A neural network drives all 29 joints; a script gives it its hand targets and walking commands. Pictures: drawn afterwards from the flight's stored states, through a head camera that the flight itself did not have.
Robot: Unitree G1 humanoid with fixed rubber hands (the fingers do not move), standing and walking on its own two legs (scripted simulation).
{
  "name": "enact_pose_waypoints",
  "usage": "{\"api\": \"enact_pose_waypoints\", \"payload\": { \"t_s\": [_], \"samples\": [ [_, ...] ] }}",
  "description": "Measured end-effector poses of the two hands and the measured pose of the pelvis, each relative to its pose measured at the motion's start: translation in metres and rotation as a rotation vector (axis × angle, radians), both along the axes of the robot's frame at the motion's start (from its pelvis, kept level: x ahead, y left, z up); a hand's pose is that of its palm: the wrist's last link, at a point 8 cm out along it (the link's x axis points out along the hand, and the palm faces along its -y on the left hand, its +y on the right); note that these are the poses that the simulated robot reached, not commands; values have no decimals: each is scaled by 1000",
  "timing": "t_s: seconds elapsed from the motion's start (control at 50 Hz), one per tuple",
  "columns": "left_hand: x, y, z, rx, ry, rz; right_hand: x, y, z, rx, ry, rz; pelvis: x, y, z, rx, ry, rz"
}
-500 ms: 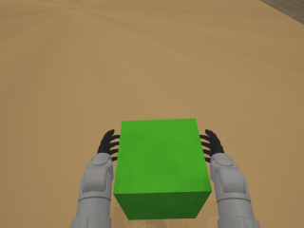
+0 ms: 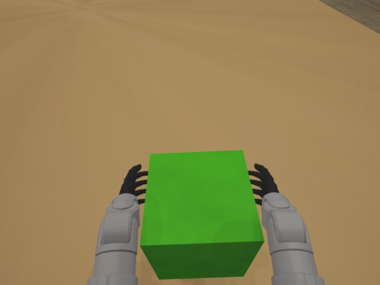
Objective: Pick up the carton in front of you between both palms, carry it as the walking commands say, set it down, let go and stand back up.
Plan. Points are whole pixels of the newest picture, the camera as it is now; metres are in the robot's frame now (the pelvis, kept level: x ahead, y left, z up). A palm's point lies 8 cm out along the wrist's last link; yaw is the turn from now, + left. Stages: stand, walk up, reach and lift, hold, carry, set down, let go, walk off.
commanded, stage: hold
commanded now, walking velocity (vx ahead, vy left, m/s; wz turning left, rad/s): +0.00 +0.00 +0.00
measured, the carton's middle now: (199, 217) +0.28 +0.00 -0.05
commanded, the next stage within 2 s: set down in 0.62 s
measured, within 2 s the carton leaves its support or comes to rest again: neither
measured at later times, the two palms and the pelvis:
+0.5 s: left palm (125, 199) +0.27 +0.16 +0.05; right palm (271, 207) +0.26 -0.14 +0.05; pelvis -0.02 +0.02 +0.00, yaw -3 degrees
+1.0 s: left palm (134, 193) +0.32 +0.16 -0.01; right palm (260, 198) +0.31 -0.14 -0.01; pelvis -0.01 +0.02 -0.01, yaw -3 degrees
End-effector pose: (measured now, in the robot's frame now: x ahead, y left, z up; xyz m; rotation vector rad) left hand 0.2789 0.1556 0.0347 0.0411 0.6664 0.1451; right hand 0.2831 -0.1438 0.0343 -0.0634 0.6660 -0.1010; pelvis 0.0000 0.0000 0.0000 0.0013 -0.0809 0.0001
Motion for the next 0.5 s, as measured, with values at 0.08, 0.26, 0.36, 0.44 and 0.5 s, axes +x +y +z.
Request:
{"api": "enact_pose_waypoints", "payload": {
  "t_s": [0.08, 0.26, 0.36, 0.44, 0.5],
  "samples": [
    [-1, -5, 2, -2, -3, -24, -8, -5, 2, 3, -2, -28, -5, 2, 1, 0, -30, -6],
    [-7, -2, 7, -7, -10, -41, -20, -3, 8, 7, -9, -50, -18, 10, 0, -2, -69, -26],
    [-9, 1, 8, -12, -12, -45, -24, 1, 9, 6, -9, -58, -22, 15, -1, -4, -79, -35],
    [-9, 3, 10, -16, -14, -52, -26, 3, 11, 7, -11, -68, -24, 20, -2, -5, -83, -43],
    [-7, 4, 11, -17, -16, -57, -27, 4, 12, 9, -12, -76, -24, 22, -2, -5, -84, -48]
  ]
}}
